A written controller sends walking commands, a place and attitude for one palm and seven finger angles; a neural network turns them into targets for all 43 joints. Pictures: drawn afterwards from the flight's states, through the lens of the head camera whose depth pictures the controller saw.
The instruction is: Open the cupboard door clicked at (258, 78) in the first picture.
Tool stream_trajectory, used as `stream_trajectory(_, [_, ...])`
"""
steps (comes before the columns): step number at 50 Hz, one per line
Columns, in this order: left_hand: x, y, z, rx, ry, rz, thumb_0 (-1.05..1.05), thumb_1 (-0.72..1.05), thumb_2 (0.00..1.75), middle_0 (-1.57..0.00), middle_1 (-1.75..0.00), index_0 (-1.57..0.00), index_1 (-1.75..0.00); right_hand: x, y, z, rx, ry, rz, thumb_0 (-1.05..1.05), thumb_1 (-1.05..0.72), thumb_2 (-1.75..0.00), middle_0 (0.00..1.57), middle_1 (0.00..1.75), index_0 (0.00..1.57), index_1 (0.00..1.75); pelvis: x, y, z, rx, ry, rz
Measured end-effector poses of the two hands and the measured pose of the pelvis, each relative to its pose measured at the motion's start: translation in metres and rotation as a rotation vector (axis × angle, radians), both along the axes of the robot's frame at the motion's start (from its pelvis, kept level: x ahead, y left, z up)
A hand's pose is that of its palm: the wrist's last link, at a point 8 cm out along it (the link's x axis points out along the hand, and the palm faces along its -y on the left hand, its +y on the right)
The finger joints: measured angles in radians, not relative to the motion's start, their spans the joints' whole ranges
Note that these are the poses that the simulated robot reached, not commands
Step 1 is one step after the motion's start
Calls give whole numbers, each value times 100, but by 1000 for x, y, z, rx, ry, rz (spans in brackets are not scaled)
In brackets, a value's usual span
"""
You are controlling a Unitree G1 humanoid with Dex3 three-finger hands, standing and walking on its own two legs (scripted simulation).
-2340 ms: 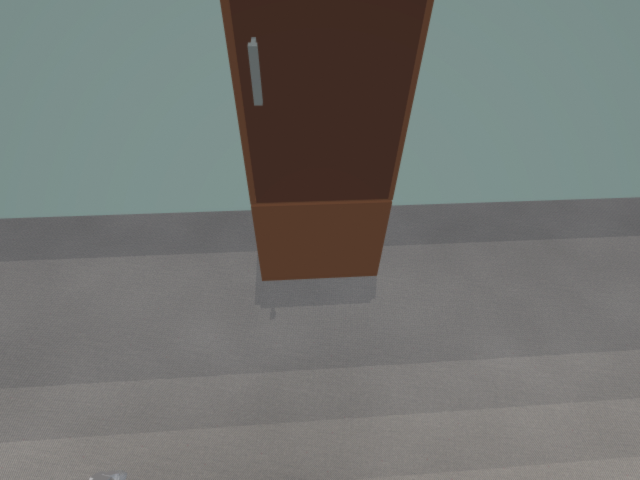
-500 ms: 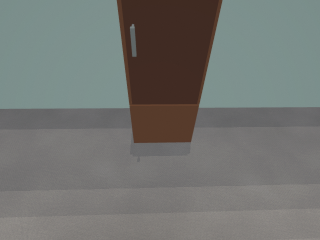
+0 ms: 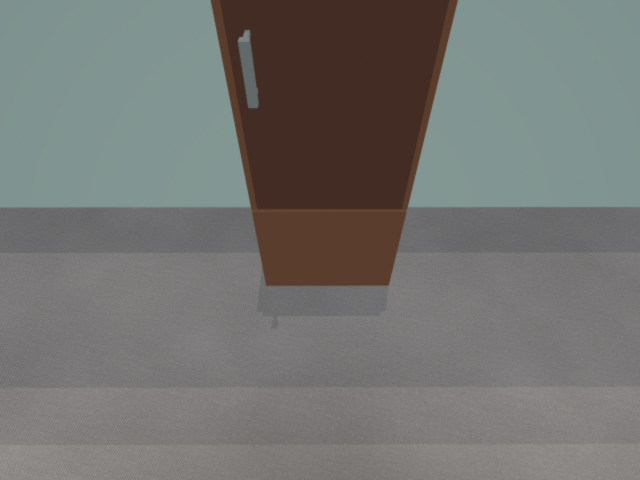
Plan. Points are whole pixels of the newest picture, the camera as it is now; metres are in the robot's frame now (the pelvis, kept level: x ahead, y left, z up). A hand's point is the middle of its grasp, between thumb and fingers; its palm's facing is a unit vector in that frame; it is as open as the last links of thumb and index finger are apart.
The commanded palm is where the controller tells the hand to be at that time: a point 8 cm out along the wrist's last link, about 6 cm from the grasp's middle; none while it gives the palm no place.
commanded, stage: take the last steps up to it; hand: left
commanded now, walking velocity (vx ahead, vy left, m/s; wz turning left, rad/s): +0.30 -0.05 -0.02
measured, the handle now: (250, 69) +0.82 +0.17 +0.10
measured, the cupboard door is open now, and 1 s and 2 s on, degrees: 0 0 0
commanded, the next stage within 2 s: come to a stop and stand still in 0.54 s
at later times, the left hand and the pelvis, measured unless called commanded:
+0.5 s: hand (206, 458) +0.18 +0.18 -0.16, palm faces +0.02 -0.99 -0.13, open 7.4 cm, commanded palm none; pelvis +0.17 +0.01 +0.02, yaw -2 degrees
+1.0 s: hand (237, 352) +0.35 +0.16 -0.17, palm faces +0.05 -0.98 -0.19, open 7.3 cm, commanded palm none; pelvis +0.27 -0.02 +0.00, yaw +0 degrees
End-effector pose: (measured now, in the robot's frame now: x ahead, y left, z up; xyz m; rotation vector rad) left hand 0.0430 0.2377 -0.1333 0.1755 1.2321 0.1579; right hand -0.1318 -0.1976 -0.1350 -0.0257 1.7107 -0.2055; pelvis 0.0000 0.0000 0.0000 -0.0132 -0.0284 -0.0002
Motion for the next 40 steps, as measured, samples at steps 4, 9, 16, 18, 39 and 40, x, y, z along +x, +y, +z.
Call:
stream_trajectory(4, [1, -13, 3, -16, 47, 23, 0, 92, 89, -20, -30, -20, -30, 86, -28, 2, -53, -164, 46, 1, -91, -90, 20, 30, 20, 30, 24, -4, 10, -2, 8, 6])
stream_trajectory(9, [-1, -28, -3, -83, 136, 39, 0, 91, 89, -20, -30, -20, -30, 206, -38, 16, -100, -419, 99, 0, -91, -90, 20, 30, 20, 30, 57, 0, 15, -8, 21, 0])
stream_trajectory(16, [16, -24, -25, -151, 239, 72, 0, 91, 89, -20, -30, -20, -30, 321, -17, 24, -130, -615, 166, 0, -91, -90, 20, 30, 20, 30, 112, 15, 2, -10, 13, -21])
stream_trajectory(18, [34, -19, -22, -144, 248, 58, 0, 91, 89, -20, -30, -20, -30, 328, -10, 25, -124, -608, 152, -1, -91, -90, 20, 30, 20, 30, 126, 15, 6, 0, 14, -29])
stream_trajectory(39, [278, -45, 7, 18, 20, -27, 0, 91, 89, -20, -30, -20, -30, 343, -63, -12, -46, -174, 31, 0, -92, -90, 20, 30, 20, 30, 266, -39, 5, 6, 2, -17])
stream_trajectory(40, [281, -49, 7, 13, 26, -24, 0, 91, 89, -20, -30, -20, -30, 356, -64, -10, -49, -194, 35, 0, -92, -90, 20, 30, 20, 30, 268, -40, 6, 7, 5, -15])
